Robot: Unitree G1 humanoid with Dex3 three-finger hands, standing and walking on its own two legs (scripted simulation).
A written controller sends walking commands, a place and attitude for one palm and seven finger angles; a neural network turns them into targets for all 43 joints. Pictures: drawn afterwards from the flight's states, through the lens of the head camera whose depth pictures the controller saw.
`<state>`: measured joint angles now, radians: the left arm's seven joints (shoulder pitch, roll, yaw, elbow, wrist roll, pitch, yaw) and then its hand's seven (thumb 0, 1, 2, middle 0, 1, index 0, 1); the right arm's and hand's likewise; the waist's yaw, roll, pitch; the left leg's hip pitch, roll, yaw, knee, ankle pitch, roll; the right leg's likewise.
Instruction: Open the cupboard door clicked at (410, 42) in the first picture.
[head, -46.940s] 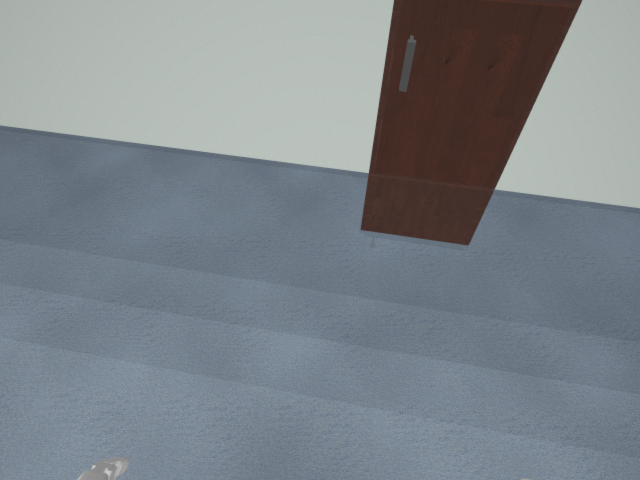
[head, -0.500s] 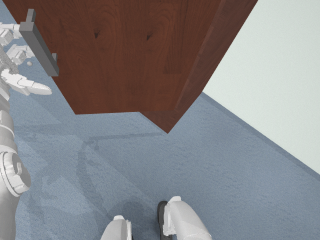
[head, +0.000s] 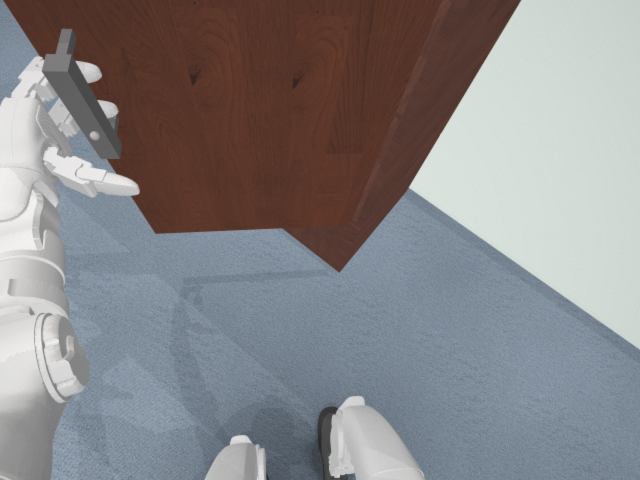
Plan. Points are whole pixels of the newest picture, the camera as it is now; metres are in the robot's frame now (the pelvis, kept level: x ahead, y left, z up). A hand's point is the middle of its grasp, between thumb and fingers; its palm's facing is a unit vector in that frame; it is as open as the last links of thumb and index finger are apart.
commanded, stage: slide the fingers in behind the handle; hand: left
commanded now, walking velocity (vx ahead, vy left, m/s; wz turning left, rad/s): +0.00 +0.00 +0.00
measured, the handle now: (90, 99) +0.55 +0.23 +0.07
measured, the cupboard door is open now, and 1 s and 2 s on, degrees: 44 44 64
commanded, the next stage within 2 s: close the thumb around the handle in 0.50 s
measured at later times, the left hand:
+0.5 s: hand (106, 135) +0.51 +0.21 +0.06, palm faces +0.00 -1.00 -0.02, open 14.0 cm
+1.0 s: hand (99, 138) +0.50 +0.21 +0.07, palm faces +0.00 -1.00 -0.02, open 9.6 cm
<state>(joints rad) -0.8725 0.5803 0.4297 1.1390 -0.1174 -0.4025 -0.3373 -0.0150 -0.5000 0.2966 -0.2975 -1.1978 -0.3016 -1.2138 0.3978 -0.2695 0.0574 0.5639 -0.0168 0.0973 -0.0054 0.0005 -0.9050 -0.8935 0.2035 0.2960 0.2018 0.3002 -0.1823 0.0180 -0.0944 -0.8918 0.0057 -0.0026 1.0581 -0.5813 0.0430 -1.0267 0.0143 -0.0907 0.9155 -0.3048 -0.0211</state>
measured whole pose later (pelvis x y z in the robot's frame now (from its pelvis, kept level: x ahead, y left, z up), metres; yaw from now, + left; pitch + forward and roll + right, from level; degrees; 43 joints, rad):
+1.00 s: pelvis +0.00 +0.00 +0.00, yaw +0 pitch +23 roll -3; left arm -0.87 0.55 0.42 1.15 -0.12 -0.43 -0.32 -0.01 0.15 0.58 -0.34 -1.27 -0.34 -1.27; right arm 0.40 -0.27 0.05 0.57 -0.02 0.08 -0.01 0.00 -0.90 -0.89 0.20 0.30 0.20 0.30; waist -0.18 0.02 -0.10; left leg -0.88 0.00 0.00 1.05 -0.57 0.04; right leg -1.02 0.01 -0.09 0.92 -0.30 -0.02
